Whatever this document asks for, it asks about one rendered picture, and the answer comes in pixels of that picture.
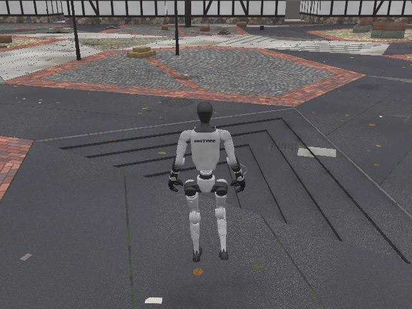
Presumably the left robot forearm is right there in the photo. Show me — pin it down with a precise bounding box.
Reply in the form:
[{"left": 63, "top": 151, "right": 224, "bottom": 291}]
[{"left": 169, "top": 156, "right": 181, "bottom": 181}]

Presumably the robot left upper arm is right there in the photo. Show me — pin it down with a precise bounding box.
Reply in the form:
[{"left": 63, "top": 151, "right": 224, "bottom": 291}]
[{"left": 175, "top": 130, "right": 192, "bottom": 166}]

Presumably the robot right hand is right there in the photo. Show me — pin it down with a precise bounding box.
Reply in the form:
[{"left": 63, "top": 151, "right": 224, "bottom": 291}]
[{"left": 230, "top": 179, "right": 246, "bottom": 192}]

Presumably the left robot thigh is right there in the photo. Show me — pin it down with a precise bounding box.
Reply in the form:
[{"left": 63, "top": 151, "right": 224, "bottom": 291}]
[{"left": 184, "top": 180, "right": 201, "bottom": 224}]

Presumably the right robot forearm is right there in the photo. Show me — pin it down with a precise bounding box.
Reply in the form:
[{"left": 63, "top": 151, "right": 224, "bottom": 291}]
[{"left": 231, "top": 155, "right": 244, "bottom": 181}]

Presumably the robot left hand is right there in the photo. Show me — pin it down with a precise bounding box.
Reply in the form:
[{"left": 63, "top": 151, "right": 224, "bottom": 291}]
[{"left": 168, "top": 179, "right": 183, "bottom": 192}]

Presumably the robot right upper arm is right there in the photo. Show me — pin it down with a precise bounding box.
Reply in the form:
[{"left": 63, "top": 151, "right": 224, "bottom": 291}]
[{"left": 218, "top": 129, "right": 237, "bottom": 165}]

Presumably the left robot shin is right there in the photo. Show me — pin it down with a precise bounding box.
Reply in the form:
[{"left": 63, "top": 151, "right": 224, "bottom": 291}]
[{"left": 189, "top": 212, "right": 200, "bottom": 254}]

